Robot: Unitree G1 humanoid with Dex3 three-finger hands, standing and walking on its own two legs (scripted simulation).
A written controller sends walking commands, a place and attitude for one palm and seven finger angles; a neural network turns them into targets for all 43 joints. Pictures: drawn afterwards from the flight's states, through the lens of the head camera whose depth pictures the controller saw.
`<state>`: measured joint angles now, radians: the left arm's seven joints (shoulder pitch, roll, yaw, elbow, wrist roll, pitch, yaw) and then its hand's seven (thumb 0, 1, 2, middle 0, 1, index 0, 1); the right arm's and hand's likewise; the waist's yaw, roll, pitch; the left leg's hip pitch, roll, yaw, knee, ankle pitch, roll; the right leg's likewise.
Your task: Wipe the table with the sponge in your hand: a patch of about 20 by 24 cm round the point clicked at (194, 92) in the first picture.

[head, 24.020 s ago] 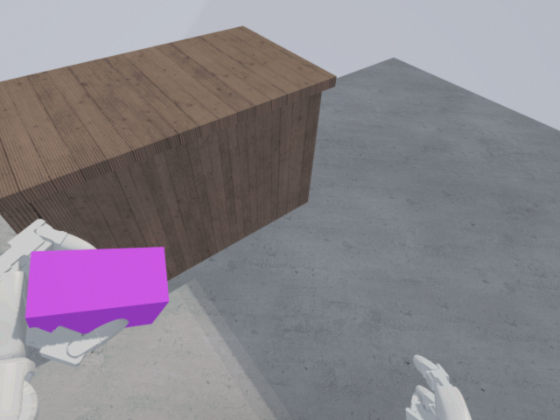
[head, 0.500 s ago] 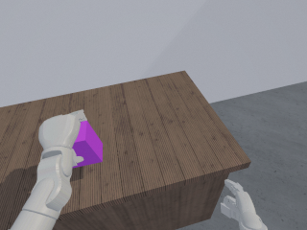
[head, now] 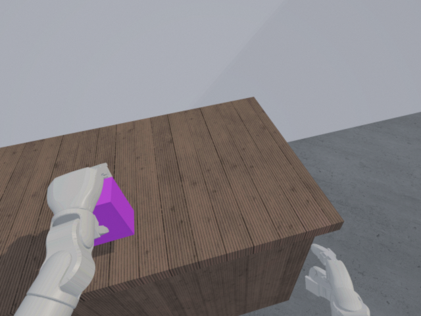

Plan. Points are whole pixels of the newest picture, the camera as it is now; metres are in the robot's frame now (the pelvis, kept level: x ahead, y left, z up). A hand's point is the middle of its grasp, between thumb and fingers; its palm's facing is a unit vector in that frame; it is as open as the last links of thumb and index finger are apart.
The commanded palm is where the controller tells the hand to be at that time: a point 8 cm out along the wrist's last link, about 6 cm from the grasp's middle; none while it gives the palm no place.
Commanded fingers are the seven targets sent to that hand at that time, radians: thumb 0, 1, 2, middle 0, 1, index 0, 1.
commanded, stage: lower the sponge onto the table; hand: left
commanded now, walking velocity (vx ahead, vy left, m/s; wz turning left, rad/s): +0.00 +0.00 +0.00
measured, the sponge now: (103, 218) +0.27 +0.28 +0.04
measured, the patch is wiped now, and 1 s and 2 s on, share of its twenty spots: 0.10 0.10 0.35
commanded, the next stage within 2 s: wipe forward along the first lane in 0.70 s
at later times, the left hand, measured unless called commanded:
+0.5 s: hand (100, 223) +0.25 +0.27 +0.05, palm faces -0.04 -0.12 -0.99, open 10.2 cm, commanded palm +0.23 +0.26 +0.12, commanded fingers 0.00 0.10 1.30 -1.20 -1.60 -1.20 -1.60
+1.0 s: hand (102, 220) +0.26 +0.28 +0.04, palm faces -0.04 -0.07 -1.00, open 10.2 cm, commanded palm +0.25 +0.27 +0.10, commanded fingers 0.00 0.10 1.30 -1.20 -1.60 -1.20 -1.60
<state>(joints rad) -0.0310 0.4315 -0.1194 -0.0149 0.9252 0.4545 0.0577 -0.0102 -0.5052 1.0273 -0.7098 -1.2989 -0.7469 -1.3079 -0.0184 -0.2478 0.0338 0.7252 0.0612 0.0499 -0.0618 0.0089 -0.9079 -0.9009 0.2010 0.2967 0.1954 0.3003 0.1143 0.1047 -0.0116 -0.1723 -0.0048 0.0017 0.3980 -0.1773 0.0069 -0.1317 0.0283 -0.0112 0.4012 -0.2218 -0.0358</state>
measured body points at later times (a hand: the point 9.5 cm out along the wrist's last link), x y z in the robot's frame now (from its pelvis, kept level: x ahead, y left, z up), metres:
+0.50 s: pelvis +0.00 +0.00 +0.00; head +0.00 -0.04 +0.45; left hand +0.25 +0.27 +0.11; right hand +0.25 -0.21 -0.09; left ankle +0.03 +0.12 -0.74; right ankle +0.00 -0.10 -0.74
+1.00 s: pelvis +0.00 +0.00 +0.00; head +0.00 -0.03 +0.45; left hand +0.26 +0.28 +0.10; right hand +0.25 -0.21 -0.09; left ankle +0.03 +0.12 -0.74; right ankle +0.00 -0.10 -0.74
